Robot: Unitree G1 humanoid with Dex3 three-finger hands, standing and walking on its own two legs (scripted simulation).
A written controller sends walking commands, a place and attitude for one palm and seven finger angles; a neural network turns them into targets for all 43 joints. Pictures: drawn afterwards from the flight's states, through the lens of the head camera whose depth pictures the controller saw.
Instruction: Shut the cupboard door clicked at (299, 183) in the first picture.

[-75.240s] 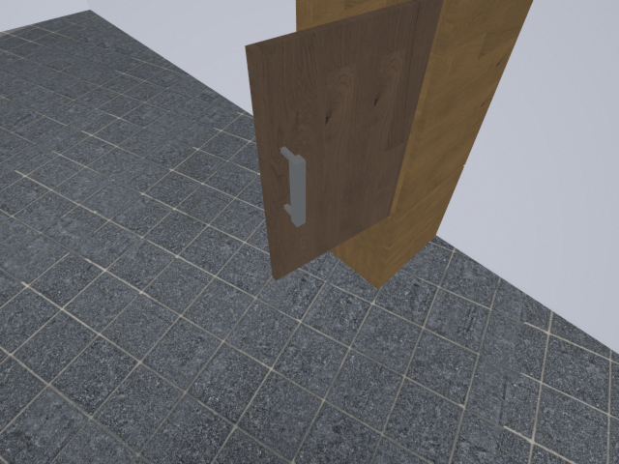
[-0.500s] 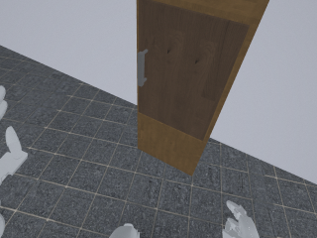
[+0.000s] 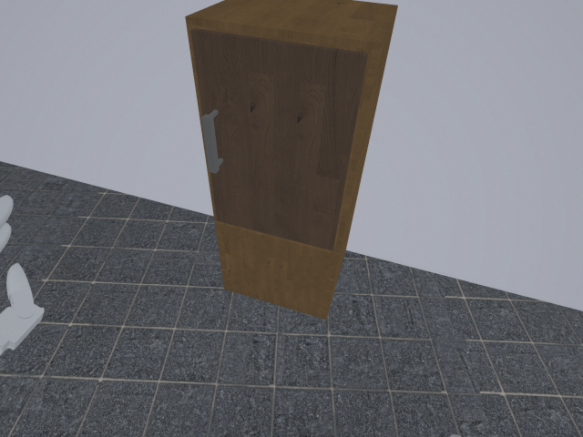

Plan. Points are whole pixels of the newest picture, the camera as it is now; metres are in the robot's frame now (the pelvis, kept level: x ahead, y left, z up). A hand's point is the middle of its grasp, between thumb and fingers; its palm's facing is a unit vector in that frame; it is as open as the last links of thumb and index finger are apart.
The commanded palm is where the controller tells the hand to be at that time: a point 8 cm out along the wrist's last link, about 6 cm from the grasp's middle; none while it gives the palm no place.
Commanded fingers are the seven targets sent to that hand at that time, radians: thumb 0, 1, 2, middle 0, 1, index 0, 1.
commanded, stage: stop stepping back and stand still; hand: left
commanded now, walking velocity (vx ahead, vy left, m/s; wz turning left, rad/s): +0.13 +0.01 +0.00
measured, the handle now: (214, 141) +0.85 +0.24 -0.02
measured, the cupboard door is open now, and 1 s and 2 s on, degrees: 0 0 0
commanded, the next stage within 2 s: let the arm hang, fingers relaxed in 0.26 s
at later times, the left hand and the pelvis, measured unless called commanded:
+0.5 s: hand (115, 376) +0.22 +0.26 -0.02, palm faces +0.12 -0.90 -0.41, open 7.4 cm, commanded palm none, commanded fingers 0.00 0.90 0.90 -0.20 -0.30 -0.20 -0.30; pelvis +0.01 +0.02 -0.01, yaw +1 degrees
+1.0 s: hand out of the picture -0.05 +0.23 -0.16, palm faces +0.02 -0.97 -0.23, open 7.3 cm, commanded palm none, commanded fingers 0.00 0.90 0.90 -0.20 -0.30 -0.20 -0.30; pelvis +0.01 +0.04 +0.01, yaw +1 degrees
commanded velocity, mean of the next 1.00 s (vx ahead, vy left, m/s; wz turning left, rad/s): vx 0.00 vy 0.00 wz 0.00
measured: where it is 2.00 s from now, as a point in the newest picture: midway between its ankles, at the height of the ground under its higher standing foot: outside the picture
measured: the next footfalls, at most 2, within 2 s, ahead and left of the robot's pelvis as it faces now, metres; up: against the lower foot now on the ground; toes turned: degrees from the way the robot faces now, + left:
none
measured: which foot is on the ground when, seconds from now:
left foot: down 0.00-1.00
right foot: down 0.00-1.00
